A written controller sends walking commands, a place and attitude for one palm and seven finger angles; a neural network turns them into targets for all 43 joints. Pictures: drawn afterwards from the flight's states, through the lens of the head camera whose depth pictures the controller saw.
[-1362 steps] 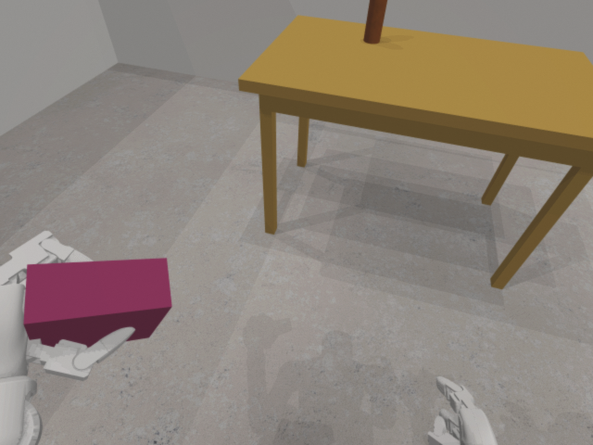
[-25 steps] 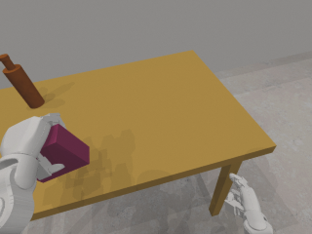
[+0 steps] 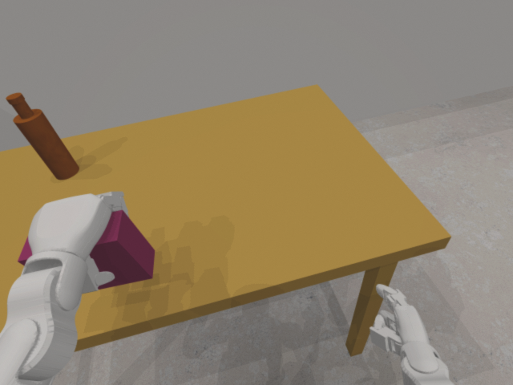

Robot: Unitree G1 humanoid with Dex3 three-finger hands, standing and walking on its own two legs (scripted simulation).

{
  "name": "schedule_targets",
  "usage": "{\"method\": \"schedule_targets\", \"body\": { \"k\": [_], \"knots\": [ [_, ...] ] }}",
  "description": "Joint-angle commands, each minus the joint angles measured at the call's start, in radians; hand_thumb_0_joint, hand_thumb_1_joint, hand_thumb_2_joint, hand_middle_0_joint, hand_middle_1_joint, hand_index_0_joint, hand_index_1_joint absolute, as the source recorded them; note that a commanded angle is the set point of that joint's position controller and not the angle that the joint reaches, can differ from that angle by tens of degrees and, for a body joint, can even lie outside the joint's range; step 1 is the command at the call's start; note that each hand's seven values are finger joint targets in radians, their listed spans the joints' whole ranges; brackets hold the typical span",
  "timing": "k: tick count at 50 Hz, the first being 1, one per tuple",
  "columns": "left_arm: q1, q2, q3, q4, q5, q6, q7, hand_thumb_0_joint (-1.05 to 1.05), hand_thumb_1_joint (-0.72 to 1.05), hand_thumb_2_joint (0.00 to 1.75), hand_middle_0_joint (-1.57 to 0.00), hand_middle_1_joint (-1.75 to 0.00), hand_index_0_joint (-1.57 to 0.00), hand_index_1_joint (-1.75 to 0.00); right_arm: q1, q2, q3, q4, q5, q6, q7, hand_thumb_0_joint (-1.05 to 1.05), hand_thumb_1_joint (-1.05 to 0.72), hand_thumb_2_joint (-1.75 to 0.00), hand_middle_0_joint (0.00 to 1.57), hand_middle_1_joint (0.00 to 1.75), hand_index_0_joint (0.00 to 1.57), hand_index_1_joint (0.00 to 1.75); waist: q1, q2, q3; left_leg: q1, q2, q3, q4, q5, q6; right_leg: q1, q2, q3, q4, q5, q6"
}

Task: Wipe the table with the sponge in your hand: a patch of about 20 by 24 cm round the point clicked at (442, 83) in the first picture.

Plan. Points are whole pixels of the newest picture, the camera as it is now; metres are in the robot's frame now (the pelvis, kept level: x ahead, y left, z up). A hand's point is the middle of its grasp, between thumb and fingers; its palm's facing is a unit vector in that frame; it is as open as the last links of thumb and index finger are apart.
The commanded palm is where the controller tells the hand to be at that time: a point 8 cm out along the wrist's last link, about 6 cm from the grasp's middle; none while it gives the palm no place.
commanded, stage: turn the palm down, sponge in hand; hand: left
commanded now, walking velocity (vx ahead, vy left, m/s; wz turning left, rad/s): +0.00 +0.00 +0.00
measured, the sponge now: (101, 261) +0.23 +0.29 +0.11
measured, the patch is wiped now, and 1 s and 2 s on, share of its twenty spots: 0.00 0.00 0.00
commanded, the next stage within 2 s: move the sponge above the wiping area in 0.26 s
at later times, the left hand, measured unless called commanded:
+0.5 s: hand (84, 231) +0.23 +0.29 +0.17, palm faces +0.16 -0.02 -0.99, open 9.2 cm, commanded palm +0.20 +0.27 +0.22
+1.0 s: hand (87, 228) +0.25 +0.31 +0.14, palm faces +0.11 -0.06 -0.99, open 9.2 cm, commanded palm +0.21 +0.29 +0.20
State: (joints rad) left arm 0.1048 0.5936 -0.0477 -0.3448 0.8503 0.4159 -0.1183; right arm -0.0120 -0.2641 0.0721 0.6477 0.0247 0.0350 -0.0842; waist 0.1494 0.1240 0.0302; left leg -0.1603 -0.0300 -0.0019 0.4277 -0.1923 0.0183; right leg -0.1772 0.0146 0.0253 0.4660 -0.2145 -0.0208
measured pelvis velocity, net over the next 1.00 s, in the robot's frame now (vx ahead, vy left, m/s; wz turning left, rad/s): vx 0.01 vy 0.00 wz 0.00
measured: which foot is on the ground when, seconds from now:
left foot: down 0.00-1.00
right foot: down 0.00-1.00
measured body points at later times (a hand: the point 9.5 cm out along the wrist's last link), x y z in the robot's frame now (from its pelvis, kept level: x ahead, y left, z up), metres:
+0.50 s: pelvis +0.00 -0.01 +0.00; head -0.01 -0.06 +0.45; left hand +0.22 +0.28 +0.22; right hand +0.27 -0.19 -0.08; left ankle +0.03 +0.11 -0.74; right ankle +0.03 -0.11 -0.74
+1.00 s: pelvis +0.01 +0.00 +0.00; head +0.00 -0.05 +0.45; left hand +0.24 +0.31 +0.20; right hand +0.26 -0.19 -0.08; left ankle +0.03 +0.11 -0.74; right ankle +0.03 -0.11 -0.74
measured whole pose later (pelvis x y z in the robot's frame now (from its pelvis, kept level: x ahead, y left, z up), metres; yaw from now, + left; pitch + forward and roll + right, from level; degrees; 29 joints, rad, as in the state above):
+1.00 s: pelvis +0.01 +0.00 +0.00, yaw +0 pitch -4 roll +0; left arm 0.00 0.56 0.00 -0.17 0.85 0.45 -0.07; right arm 0.00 -0.26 0.06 0.69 0.04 0.02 -0.08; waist 0.13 0.12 0.02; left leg -0.15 -0.03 0.00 0.40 -0.19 0.02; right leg -0.16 0.02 0.03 0.43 -0.20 -0.02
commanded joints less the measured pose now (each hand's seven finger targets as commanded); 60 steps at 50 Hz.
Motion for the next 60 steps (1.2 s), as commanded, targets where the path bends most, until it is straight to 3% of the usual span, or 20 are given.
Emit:
{"method": "schedule_targets", "body": {
  "k": [1,3,4,8,9,16,18,20,23,27,32,38,39,43,49,53,55,58,59,60],
  "knots": [
    [-0.274,0.297,0.294,-0.144,0.031,-0.019,0.089,0.00,0.10,1.30,-1.20,-1.60,-1.20,-1.60,-0.218,-0.074,-0.040,-0.163,0.001,-0.061,0.007,0.00,-0.90,-0.90,0.20,0.30,0.20,0.30,0.013,-0.055,-0.230,0.044,0.003,-0.083,-0.056,0.160,0.008,0.083,-0.009,0.111,-0.100,0.066,-0.060],
    [-0.269,0.272,0.292,-0.126,0.004,0.002,0.094,0.00,0.10,1.30,-1.20,-1.60,-1.20,-1.60,-0.262,-0.069,-0.038,-0.157,0.013,-0.066,0.008,0.00,-0.90,-0.90,0.20,0.30,0.20,0.30,0.015,-0.045,-0.182,0.042,0.002,-0.084,-0.058,0.132,0.005,0.053,0.004,0.140,-0.114,0.035,-0.067],
    [-0.275,0.207,0.224,-0.106,-0.014,0.016,0.084,0.00,0.10,1.30,-1.20,-1.60,-1.20,-1.60,-0.254,-0.076,-0.038,-0.162,0.012,-0.063,0.009,0.00,-0.90,-0.90,0.20,0.30,0.20,0.30,0.005,-0.035,-0.178,0.026,0.007,-0.072,-0.063,0.108,0.006,0.053,-0.012,0.096,-0.112,0.035,-0.056],
    [-0.232,0.157,0.167,-0.117,-0.029,0.047,0.048,0.00,0.10,1.30,-1.20,-1.60,-1.20,-1.60,-0.276,-0.071,-0.039,-0.174,0.030,-0.069,0.004,0.00,-0.90,-0.90,0.20,0.30,0.20,0.30,-0.012,-0.063,-0.137,0.019,0.002,-0.069,-0.065,0.062,0.008,0.018,-0.003,0.125,-0.123,-0.008,-0.051],
    [-0.223,0.148,0.144,-0.102,-0.027,0.050,0.034,0.00,0.10,1.30,-1.20,-1.60,-1.20,-1.60,-0.250,-0.083,-0.037,-0.178,0.023,-0.068,0.002,0.00,-0.90,-0.90,0.20,0.30,0.20,0.30,-0.012,-0.088,-0.144,0.001,0.004,-0.066,-0.068,0.048,0.014,0.031,-0.013,0.089,-0.114,-0.001,-0.045],
    [-0.279,0.312,0.259,-0.192,0.068,0.003,0.048,0.00,0.10,1.30,-1.20,-1.60,-1.20,-1.60,-0.230,-0.082,-0.040,-0.181,-0.001,-0.072,-0.001,0.00,-0.90,-0.90,0.20,0.30,0.20,0.30,0.012,-0.048,-0.265,0.038,-0.010,-0.080,-0.050,0.144,0.018,0.100,-0.013,0.121,-0.080,0.058,-0.058],
    [-0.291,0.351,0.318,-0.217,0.058,-0.013,0.075,0.00,0.10,1.30,-1.20,-1.60,-1.20,-1.60,-0.255,-0.073,-0.040,-0.176,0.002,-0.079,0.002,0.00,-0.90,-0.90,0.20,0.30,0.20,0.30,0.022,-0.042,-0.258,0.053,-0.007,-0.087,-0.044,0.147,0.015,0.097,0.001,0.165,-0.091,0.050,-0.071],
    [-0.245,0.287,0.287,-0.169,0.033,-0.025,0.090,0.00,0.10,1.30,-1.20,-1.60,-1.20,-1.60,-0.215,-0.062,-0.045,-0.169,0.004,-0.077,0.005,0.00,-0.90,-0.90,0.20,0.30,0.20,0.30,0.014,-0.071,-0.248,0.058,-0.001,-0.074,-0.039,0.175,0.013,0.090,-0.014,0.127,-0.089,0.091,-0.059],
    [-0.251,0.245,0.267,-0.100,0.006,0.006,0.094,0.00,0.10,1.30,-1.20,-1.60,-1.20,-1.60,-0.253,-0.073,-0.044,-0.153,0.017,-0.073,0.008,0.00,-0.90,-0.90,0.20,0.30,0.20,0.30,0.006,-0.056,-0.163,0.041,0.001,-0.080,-0.052,0.128,0.004,0.036,0.001,0.153,-0.117,0.047,-0.066],
    [-0.247,0.147,0.138,-0.071,-0.015,0.038,0.055,0.00,0.10,1.30,-1.20,-1.60,-1.20,-1.60,-0.230,-0.083,-0.049,-0.162,0.026,-0.068,0.001,0.00,-0.90,-0.90,0.20,0.30,0.20,0.30,-0.021,-0.077,-0.145,0.021,0.001,-0.072,-0.068,0.080,0.010,0.026,-0.017,0.100,-0.118,0.028,-0.040],
    [-0.278,0.202,0.149,-0.131,0.036,0.015,0.029,0.00,0.10,1.30,-1.20,-1.60,-1.20,-1.60,-0.222,-0.081,-0.046,-0.175,0.017,-0.077,-0.007,0.00,-0.90,-0.90,0.20,0.30,0.20,0.30,-0.017,-0.073,-0.223,0.041,-0.006,-0.079,-0.067,0.095,0.020,0.063,-0.014,0.100,-0.094,0.039,-0.045],
    [-0.341,0.332,0.299,-0.109,0.071,-0.051,0.091,0.00,0.10,1.30,-1.20,-1.60,-1.20,-1.60,-0.227,-0.076,-0.042,-0.149,0.001,-0.086,-0.010,0.00,-0.90,-0.90,0.20,0.30,0.20,0.30,0.011,-0.048,-0.228,0.064,-0.005,-0.095,-0.064,0.127,0.014,0.075,0.007,0.148,-0.111,0.040,-0.072],
    [-0.361,0.276,0.257,-0.070,0.061,-0.053,0.097,0.00,0.10,1.30,-1.20,-1.60,-1.20,-1.60,-0.208,-0.074,-0.043,-0.148,-0.001,-0.084,-0.011,0.00,-0.90,-0.90,0.20,0.30,0.20,0.30,0.003,-0.060,-0.225,0.056,-0.002,-0.083,-0.064,0.130,0.014,0.079,-0.003,0.110,-0.108,0.057,-0.067],
    [-0.364,0.216,0.220,0.006,0.035,-0.024,0.115,0.00,0.10,1.30,-1.20,-1.60,-1.20,-1.60,-0.236,-0.075,-0.047,-0.131,0.017,-0.079,-0.003,0.00,-0.90,-0.90,0.20,0.30,0.20,0.30,-0.003,-0.019,-0.165,0.051,0.001,-0.084,-0.084,0.090,0.000,0.032,0.004,0.126,-0.129,0.019,-0.070],
    [-0.277,0.132,0.107,-0.023,0.032,0.032,0.046,0.00,0.10,1.30,-1.20,-1.60,-1.20,-1.60,-0.235,-0.089,-0.049,-0.158,0.019,-0.072,0.005,0.00,-0.90,-0.90,0.20,0.30,0.20,0.30,-0.013,-0.055,-0.215,0.040,0.001,-0.077,-0.081,0.129,0.013,0.077,-0.007,0.071,-0.097,0.097,-0.057],
    [-0.336,0.219,0.170,-0.084,0.067,-0.002,0.044,0.00,0.10,1.30,-1.20,-1.60,-1.20,-1.60,-0.243,-0.081,-0.044,-0.159,0.016,-0.072,0.002,0.00,-0.90,-0.90,0.20,0.30,0.20,0.30,-0.013,-0.085,-0.225,0.057,0.002,-0.096,-0.084,0.123,0.016,0.074,0.008,0.109,-0.099,0.068,-0.063],
    [-0.354,0.218,0.174,-0.090,0.082,-0.041,0.061,0.00,0.10,1.30,-1.20,-1.60,-1.20,-1.60,-0.197,-0.073,-0.046,-0.159,0.009,-0.077,-0.001,0.00,-0.90,-0.90,0.20,0.30,0.20,0.30,-0.010,-0.088,-0.261,0.072,0.004,-0.097,-0.082,0.151,0.017,0.084,-0.002,0.078,-0.094,0.080,-0.057],
    [-0.381,0.269,0.243,-0.083,0.091,-0.068,0.108,0.00,0.10,1.30,-1.20,-1.60,-1.20,-1.60,-0.215,-0.077,-0.050,-0.143,0.004,-0.079,-0.003,0.00,-0.90,-0.90,0.20,0.30,0.20,0.30,0.004,-0.044,-0.241,0.087,0.006,-0.107,-0.086,0.156,0.011,0.082,0.016,0.120,-0.109,0.079,-0.075],
    [-0.396,0.209,0.195,-0.054,0.089,-0.067,0.116,0.00,0.10,1.30,-1.20,-1.60,-1.20,-1.60,-0.196,-0.073,-0.051,-0.141,0.000,-0.078,-0.004,0.00,-0.90,-0.90,0.20,0.30,0.20,0.30,-0.003,-0.037,-0.251,0.087,0.006,-0.090,-0.084,0.169,0.012,0.085,0.006,0.082,-0.106,0.100,-0.071],
    [-0.391,0.236,0.225,-0.023,0.091,-0.068,0.132,0.00,0.10,1.30,-1.20,-1.60,-1.20,-1.60,-0.181,-0.074,-0.055,-0.127,0.004,-0.075,-0.002,0.00,-0.90,-0.90,0.20,0.30,0.20,0.30,-0.002,-0.049,-0.246,0.088,0.007,-0.095,-0.084,0.188,0.004,0.080,0.004,0.092,-0.110,0.103,-0.070]
  ]
}}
